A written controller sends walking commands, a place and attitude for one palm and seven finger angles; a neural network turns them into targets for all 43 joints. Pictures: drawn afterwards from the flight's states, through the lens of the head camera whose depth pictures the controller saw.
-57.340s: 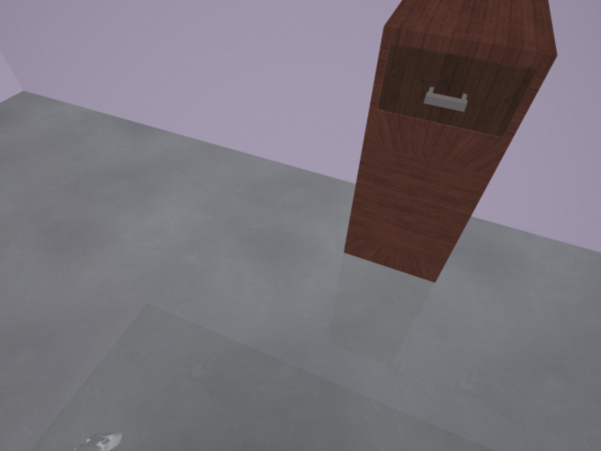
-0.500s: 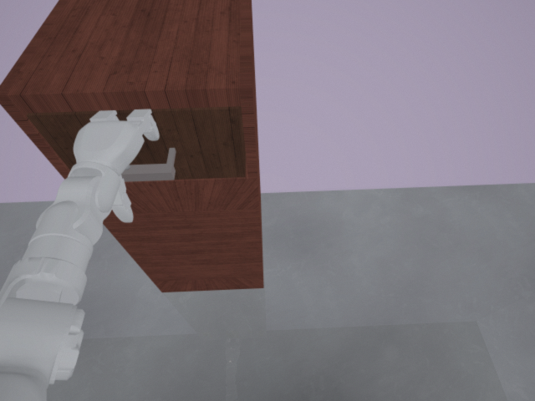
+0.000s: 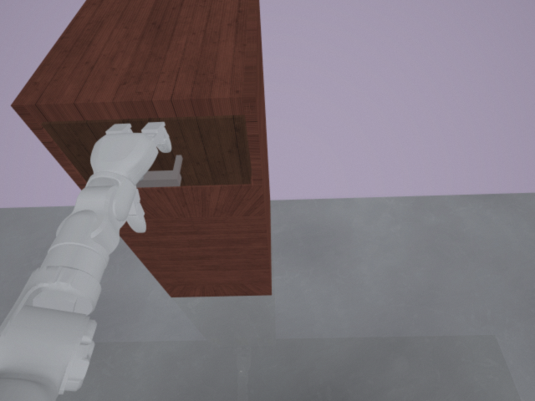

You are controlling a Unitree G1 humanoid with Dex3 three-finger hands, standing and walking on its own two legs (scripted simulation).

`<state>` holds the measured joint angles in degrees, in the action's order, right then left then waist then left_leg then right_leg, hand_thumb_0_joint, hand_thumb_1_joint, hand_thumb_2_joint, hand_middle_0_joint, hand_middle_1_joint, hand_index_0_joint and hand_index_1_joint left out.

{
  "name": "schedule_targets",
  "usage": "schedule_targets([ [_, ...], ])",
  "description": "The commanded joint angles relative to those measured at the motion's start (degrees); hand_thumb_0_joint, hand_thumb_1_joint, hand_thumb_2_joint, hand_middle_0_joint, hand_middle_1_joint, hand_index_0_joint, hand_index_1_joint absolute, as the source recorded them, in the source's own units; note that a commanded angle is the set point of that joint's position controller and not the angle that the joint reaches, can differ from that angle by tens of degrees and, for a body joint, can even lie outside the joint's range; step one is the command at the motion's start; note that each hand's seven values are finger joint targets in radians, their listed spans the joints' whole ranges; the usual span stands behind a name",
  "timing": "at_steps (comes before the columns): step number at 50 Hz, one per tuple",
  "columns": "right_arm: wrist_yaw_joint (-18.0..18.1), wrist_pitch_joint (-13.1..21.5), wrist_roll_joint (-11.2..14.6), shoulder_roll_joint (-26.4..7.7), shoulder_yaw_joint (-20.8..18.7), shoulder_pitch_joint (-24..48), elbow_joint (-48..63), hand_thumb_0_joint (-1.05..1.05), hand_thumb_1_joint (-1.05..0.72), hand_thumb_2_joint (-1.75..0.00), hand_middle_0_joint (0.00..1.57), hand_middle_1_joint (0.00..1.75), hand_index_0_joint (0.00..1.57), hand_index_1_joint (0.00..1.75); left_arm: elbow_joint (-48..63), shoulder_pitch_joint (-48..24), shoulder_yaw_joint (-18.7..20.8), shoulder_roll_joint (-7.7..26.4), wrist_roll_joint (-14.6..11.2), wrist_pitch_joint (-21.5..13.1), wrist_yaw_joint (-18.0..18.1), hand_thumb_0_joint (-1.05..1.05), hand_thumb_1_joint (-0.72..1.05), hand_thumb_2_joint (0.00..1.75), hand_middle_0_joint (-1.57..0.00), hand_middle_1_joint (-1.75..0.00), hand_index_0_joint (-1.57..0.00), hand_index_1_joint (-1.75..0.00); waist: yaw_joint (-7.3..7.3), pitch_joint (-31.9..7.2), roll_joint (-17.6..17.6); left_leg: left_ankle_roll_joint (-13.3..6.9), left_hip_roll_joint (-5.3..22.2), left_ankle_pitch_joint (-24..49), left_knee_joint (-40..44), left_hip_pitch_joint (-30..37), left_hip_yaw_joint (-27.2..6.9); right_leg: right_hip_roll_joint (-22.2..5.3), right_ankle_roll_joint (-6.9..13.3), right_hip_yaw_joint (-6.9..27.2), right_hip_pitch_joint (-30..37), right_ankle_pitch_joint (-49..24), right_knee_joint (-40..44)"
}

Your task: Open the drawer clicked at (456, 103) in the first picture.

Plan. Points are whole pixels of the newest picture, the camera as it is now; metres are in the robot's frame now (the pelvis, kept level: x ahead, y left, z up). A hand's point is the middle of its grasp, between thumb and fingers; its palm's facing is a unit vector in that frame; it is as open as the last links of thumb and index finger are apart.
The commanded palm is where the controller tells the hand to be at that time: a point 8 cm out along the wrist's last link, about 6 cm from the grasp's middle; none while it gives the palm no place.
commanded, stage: lower the fingers behind the handle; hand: left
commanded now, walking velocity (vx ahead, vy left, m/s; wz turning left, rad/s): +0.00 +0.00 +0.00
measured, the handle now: (154, 170) +0.50 +0.24 +0.02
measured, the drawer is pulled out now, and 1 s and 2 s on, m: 0.00 0.00 0.00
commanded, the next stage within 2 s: lift the fingers back up to retry in 1.46 s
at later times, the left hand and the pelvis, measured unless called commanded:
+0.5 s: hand (152, 187) +0.44 +0.22 +0.03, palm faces -0.07 -0.01 -1.00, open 13.8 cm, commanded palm +0.42 +0.24 +0.09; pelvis -0.01 -0.02 -0.01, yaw -1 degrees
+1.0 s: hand (152, 190) +0.44 +0.23 +0.03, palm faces +0.00 -0.02 -1.00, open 13.9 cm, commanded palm +0.42 +0.24 +0.06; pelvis -0.03 -0.01 -0.02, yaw -1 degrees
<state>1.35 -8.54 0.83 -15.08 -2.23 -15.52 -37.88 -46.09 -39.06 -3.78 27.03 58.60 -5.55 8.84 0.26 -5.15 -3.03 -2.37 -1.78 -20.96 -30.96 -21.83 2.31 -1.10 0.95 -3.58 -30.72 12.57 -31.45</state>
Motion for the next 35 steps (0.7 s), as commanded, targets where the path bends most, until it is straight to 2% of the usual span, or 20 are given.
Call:
schedule_targets([
  [1,0.57,1.87,-0.33,-7.82,-2.98,-2.61,4.99,0.0,-0.9,-0.9,0.2,0.3,0.2,0.3,10.38,-23.75,5.3,13.85,0.19,-0.75,3.91,0.0,-0.5,0.3,-0.3,-1.2,-0.3,-1.2,0.87,-19.72,1.94,1.05,0.29,28.7,1.3,-0.15,-1.55,1.51,1.8,2.53,18.4,-19.38,-0.77],
  [3,0.82,2.01,-0.37,-8.24,-3.02,-2.79,4.64,0.0,-0.9,-0.9,0.2,0.3,0.2,0.3,9.09,-24.44,7.47,16.67,1.0,-0.81,5.01,0.0,-0.5,0.3,-0.3,-1.2,-0.3,-1.2,1.16,-19.82,2.95,0.8,0.04,26.05,1.25,-1.99,-1.49,1.5,1.78,2.72,18.79,-18.23,-0.95],
  [5,0.91,2.33,-0.27,-8.04,-2.99,-3.2,4.56,0.0,-0.9,-0.9,0.2,0.3,0.2,0.3,8.77,-27.02,6.05,15.69,1.35,-0.71,6.08,0.0,-0.5,0.3,-0.3,-1.2,-0.3,-1.2,1.97,-19.51,1.71,0.7,-0.18,24.4,1.0,-2.67,-1.44,1.41,1.76,2.81,17.68,-17.46,-1.18],
  [7,0.91,2.72,-0.49,-7.92,-3.26,-3.77,4.3,0.0,-0.9,-0.9,0.2,0.3,0.2,0.3,9.02,-27.69,6.52,16.26,1.76,-0.87,7.03,0.0,-0.5,0.3,-0.3,-1.2,-0.3,-1.2,1.77,-22.15,-0.04,0.83,-0.27,25.12,0.42,-1.7,-1.39,1.44,1.8,2.95,17.72,-17.66,-1.66],
  [8,1.04,2.73,-0.6,-8.07,-3.46,-3.88,4.3,0.0,-0.9,-0.9,0.2,0.3,0.2,0.3,8.96,-27.94,6.85,16.46,1.86,-0.92,7.3,0.0,-0.5,0.3,-0.3,-1.2,-0.3,-1.2,2.18,-23.74,1.57,0.59,-0.29,25.27,-0.13,-1.78,-1.45,1.55,1.64,3.17,18.36,-18.11,-1.82],
  [9,0.99,2.92,-0.65,-7.92,-3.48,-4.18,4.25,0.0,-0.9,-0.9,0.2,0.3,0.2,0.3,9.57,-28.62,6.46,16.33,1.68,-1.06,7.65,0.0,-0.5,0.3,-0.3,-1.2,-0.3,-1.2,2.23,-24.75,-0.51,0.58,-0.38,25.72,-0.39,-1.46,-1.21,1.39,1.58,3.38,18.55,-19.06,-1.99],
  [13,1.33,3.06,-0.5,-8.38,-3.44,-4.99,3.49,0.0,-0.9,-0.9,0.2,0.3,0.2,0.3,4.4,-27.8,6.62,16.42,1.52,-0.21,8.0,0.0,-0.5,0.3,-0.3,-1.2,-0.3,-1.2,3.39,-23.05,3.11,0.27,-0.54,22.53,-0.63,-4.97,-1.08,1.39,1.23,3.41,18.51,-18.29,-1.92],
  [15,1.29,3.23,-0.47,-8.35,-3.45,-5.13,3.61,0.0,-0.9,-0.9,0.2,0.3,0.2,0.3,3.78,-26.99,6.07,15.97,1.45,-0.09,8.04,0.0,-0.5,0.3,-0.3,-1.2,-0.3,-1.2,2.91,-23.29,1.79,0.22,-0.55,21.98,-0.58,-5.08,-0.7,1.3,1.23,3.57,18.43,-18.19,-2.01],
  [16,1.33,3.21,-0.5,-8.48,-3.39,-5.3,3.49,0.0,-0.9,-0.9,0.2,0.3,0.2,0.3,3.03,-25.52,7.54,17.45,1.4,0.03,8.0,0.0,-0.5,0.3,-0.3,-1.2,-0.3,-1.2,2.33,-23.87,2.59,0.11,-0.57,22.6,-0.81,-5.66,-0.55,1.32,1.22,3.6,19.44,-19.25,-2.29],
  [18,1.42,2.89,-0.49,-8.92,-3.18,-5.22,3.49,0.0,-0.9,-0.9,0.2,0.3,0.2,0.3,1.21,-24.65,8.73,19.21,1.34,0.14,7.64,0.0,-0.5,0.3,-0.3,-1.2,-0.3,-1.2,2.35,-23.59,3.49,0.04,-0.68,21.37,-0.91,-7.74,-0.44,1.29,1.12,3.96,20.23,-19.17,-2.38],
  [20,1.54,3.02,-0.3,-8.76,-3.13,-5.34,3.72,0.0,-0.9,-0.9,0.2,0.3,0.2,0.3,0.2,-24.07,6.83,17.27,1.43,0.24,7.5,0.0,-0.5,0.3,-0.3,-1.2,-0.3,-1.2,2.72,-21.66,2.93,0.0,-0.64,19.7,-0.84,-8.82,-0.08,1.19,0.97,3.99,18.98,-18.24,-2.27],
  [21,1.57,3.13,-0.28,-9.02,-3.1,-5.51,3.49,0.0,-0.9,-0.9,0.2,0.3,0.2,0.3,0.39,-24.91,7.81,18.79,1.74,0.0,7.61,0.0,-0.5,0.3,-0.3,-1.2,-0.3,-1.2,2.9,-21.27,3.6,-0.05,-0.5,18.82,-0.89,-9.26,-0.25,1.24,0.94,3.98,18.31,-17.22,-2.27],
  [24,1.67,3.25,-0.53,-8.93,-3.42,-6.15,3.68,0.0,-0.9,-0.9,0.2,0.3,0.2,0.3,1.78,-25.29,8.12,19.11,1.98,-1.17,8.1,0.0,-0.5,0.3,-0.3,-1.2,-0.3,-1.2,2.71,-24.06,1.98,-0.16,-0.54,19.72,-1.54,-8.97,-0.12,1.17,0.98,4.54,19.04,-18.27,-2.89],
  [26,1.65,3.32,-0.73,-8.91,-3.58,-6.4,3.59,0.0,-0.9,-0.9,0.2,0.3,0.2,0.3,3.01,-24.07,9.76,20.31,1.85,-2.2,8.56,0.0,-0.5,0.3,-0.3,-1.2,-0.3,-1.2,2.1,-26.02,1.49,-0.12,-0.49,21.54,-2.12,-8.6,-0.15,1.27,1.02,4.57,19.46,-20.05,-3.71],
  [28,1.47,3.22,-0.87,-8.94,-3.77,-6.77,2.93,0.0,-0.9,-0.9,0.2,0.3,0.2,0.3,1.6,-23.3,9.01,19.05,2.2,-2.1,9.11,0.0,-0.5,0.3,-0.3,-1.2,-0.3,-1.2,2.73,-25.76,2.1,0.02,-0.38,21.8,-2.56,-8.93,-0.31,1.38,1.07,4.3,18.18,-19.9,-3.86],
  [29,1.33,3.32,-0.8,-8.94,-3.75,-7.02,2.77,0.0,-0.9,-0.9,0.2,0.3,0.2,0.3,0.65,-22.55,7.64,17.36,2.01,-1.92,9.25,0.0,-0.5,0.3,-0.3,-1.2,-0.3,-1.2,3.07,-23.76,2.11,0.07,-0.23,20.97,-2.46,-9.24,-0.24,1.42,1.01,4.08,16.79,-19.0,-3.65],
  [31,1.16,3.33,-0.73,-9.23,-3.74,-6.67,2.69,0.0,-0.9,-0.9,0.2,0.3,0.2,0.3,0.43,-21.14,9.15,18.95,1.75,-1.81,9.65,0.0,-0.5,0.3,-0.3,-1.2,-0.3,-1.2,2.41,-23.46,2.51,0.03,-0.26,19.32,-2.54,-10.14,0.08,1.41,0.94,4.25,16.55,-17.49,-3.58],
  [33,1.15,3.22,-0.63,-9.41,-3.63,-6.74,2.34,0.0,-0.9,-0.9,0.2,0.3,0.2,0.3,-0.5,-23.44,8.29,18.58,2.15,-1.5,9.98,0.0,-0.5,0.3,-0.3,-1.2,-0.3,-1.2,3.42,-22.16,3.08,0.0,-0.23,18.31,-2.51,-10.87,-0.36,1.48,1.09,4.1,15.19,-16.0,-3.41],
  [34,1.11,3.34,-0.64,-9.31,-3.74,-7.02,2.43,0.0,-0.9,-0.9,0.2,0.3,0.2,0.3,-0.26,-23.44,7.59,17.9,2.32,-1.49,10.19,0.0,-0.5,0.3,-0.3,-1.2,-0.3,-1.2,3.31,-22.75,2.38,0.0,-0.25,18.13,-2.59,-10.57,-0.3,1.48,1.02,4.18,15.01,-15.61,-3.55],
  [35,0.96,3.29,-0.75,-9.4,-3.72,-6.91,2.18,0.0,-0.9,-0.9,0.2,0.3,0.2,0.3,-1.43,-21.37,8.73,18.84,2.4,-1.09,10.41,0.0,-0.5,0.3,-0.3,-1.2,-0.3,-1.2,2.56,-22.64,1.74,0.08,-0.29,18.03,-2.71,-10.8,-0.01,1.45,1.08,4.03,14.87,-15.31,-3.8],
])
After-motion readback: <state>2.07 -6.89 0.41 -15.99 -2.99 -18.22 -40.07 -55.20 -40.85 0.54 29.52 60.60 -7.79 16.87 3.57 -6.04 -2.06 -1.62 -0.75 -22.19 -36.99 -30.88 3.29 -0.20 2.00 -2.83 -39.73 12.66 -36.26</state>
